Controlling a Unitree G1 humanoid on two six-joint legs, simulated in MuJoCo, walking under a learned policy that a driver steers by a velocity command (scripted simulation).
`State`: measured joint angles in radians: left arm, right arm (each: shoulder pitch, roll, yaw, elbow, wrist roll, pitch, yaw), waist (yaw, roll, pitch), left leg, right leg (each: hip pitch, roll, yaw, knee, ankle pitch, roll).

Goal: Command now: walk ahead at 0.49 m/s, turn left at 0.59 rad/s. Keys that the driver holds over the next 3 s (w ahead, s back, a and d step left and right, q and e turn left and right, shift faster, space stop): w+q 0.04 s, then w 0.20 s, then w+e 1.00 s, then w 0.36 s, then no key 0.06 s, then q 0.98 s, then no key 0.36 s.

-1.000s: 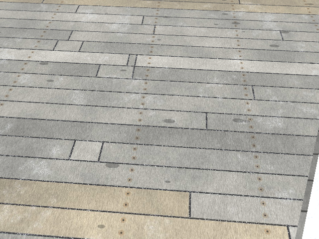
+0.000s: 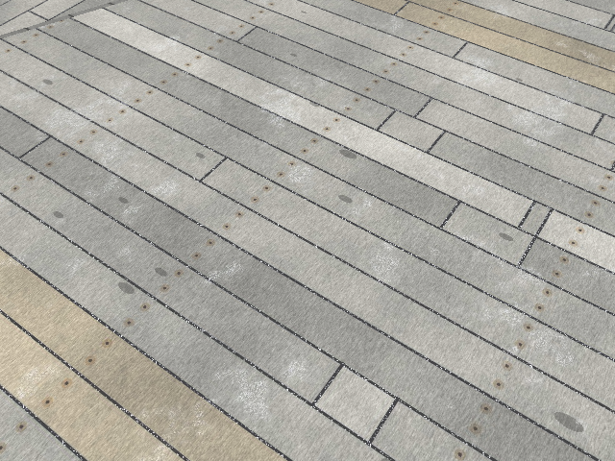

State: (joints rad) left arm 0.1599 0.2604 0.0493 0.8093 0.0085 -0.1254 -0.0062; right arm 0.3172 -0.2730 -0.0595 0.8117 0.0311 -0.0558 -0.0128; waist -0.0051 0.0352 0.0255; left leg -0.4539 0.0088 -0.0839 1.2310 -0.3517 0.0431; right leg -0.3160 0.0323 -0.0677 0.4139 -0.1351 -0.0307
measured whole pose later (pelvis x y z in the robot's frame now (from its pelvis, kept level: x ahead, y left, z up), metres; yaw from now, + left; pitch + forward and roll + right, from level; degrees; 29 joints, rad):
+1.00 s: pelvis +0.53 +0.01 -0.02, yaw -15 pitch +2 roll +1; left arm 0.15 0.28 0.08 0.74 -0.02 -0.05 -0.05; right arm 0.26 -0.27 -0.06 0.82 0.03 -0.10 -0.01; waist -0.01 0.00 0.06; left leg -0.29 0.06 0.01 1.22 -0.45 -0.01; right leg -0.45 0.07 -0.05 0.62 -0.18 -0.11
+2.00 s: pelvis +0.97 -0.15 -0.01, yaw -22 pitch +3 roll +0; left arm 0.06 0.23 0.04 0.66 0.02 -0.04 0.01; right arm 0.28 -0.31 -0.06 0.80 0.02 0.00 -0.02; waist -0.05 0.03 0.03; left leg -0.45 -0.02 -0.05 1.12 -0.56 -0.06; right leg -0.44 -0.01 -0.03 0.49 -0.11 -0.01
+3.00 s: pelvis +1.00 -0.14 +0.00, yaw +6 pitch +1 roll +1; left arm 0.15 0.24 0.05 0.78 0.00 0.00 0.01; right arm 0.20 -0.31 -0.08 0.65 0.00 0.05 -0.03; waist 0.01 0.03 0.04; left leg -0.37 -0.02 -0.11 0.83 -0.45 -0.09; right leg -0.23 0.00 0.03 0.46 -0.24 -0.01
